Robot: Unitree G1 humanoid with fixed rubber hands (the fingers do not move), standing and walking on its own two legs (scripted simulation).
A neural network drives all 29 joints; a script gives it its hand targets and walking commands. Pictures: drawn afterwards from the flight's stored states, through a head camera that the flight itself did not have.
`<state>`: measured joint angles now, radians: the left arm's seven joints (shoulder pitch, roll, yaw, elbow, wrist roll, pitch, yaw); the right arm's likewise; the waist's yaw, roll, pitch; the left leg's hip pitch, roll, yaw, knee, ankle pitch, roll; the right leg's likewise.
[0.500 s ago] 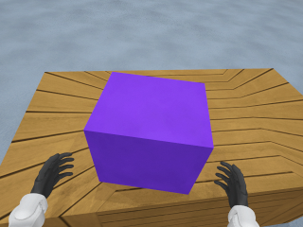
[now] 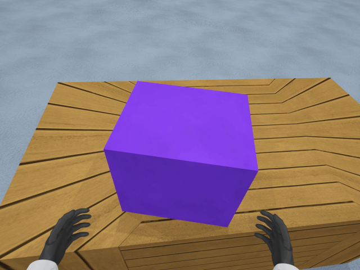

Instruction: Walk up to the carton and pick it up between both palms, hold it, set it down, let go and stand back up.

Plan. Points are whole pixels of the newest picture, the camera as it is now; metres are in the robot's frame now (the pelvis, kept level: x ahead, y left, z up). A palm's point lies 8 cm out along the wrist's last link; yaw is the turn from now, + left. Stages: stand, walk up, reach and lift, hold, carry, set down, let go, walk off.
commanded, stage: set down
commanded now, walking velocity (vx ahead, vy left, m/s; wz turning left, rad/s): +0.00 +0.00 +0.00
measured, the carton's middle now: (182, 154) +0.42 +0.02 +0.01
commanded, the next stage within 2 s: let go in 0.98 s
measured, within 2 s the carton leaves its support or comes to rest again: neither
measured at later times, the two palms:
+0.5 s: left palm (74, 253) +0.17 +0.24 -0.05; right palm (287, 261) +0.18 -0.22 -0.05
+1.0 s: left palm (78, 248) +0.18 +0.23 -0.04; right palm (291, 269) +0.17 -0.24 -0.07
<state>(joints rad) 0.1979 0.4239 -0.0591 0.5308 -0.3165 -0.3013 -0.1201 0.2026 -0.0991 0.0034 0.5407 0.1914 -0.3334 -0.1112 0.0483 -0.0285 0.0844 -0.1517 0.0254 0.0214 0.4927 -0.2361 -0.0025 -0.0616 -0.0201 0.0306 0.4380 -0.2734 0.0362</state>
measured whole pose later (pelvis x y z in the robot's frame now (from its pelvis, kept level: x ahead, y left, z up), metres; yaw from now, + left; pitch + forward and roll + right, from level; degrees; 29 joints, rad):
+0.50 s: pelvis +0.02 -0.02 +0.01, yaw -1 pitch -7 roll +0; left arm 0.20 0.31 0.00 0.59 -0.15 -0.15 -0.08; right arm 0.21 -0.13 0.01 0.65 0.09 -0.27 -0.07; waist 0.05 -0.02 0.07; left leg -0.06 0.04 0.03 0.38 -0.21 -0.03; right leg 0.01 -0.01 0.04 0.37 -0.26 0.02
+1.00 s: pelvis +0.02 -0.02 +0.01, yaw +0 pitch -7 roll +0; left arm 0.18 0.25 0.05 0.51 -0.03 0.05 -0.04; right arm 0.19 -0.17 -0.01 0.71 -0.01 -0.19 -0.03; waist 0.03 0.01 0.08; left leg -0.03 0.04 0.03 0.35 -0.19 -0.03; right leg 0.04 -0.01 0.03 0.33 -0.25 0.01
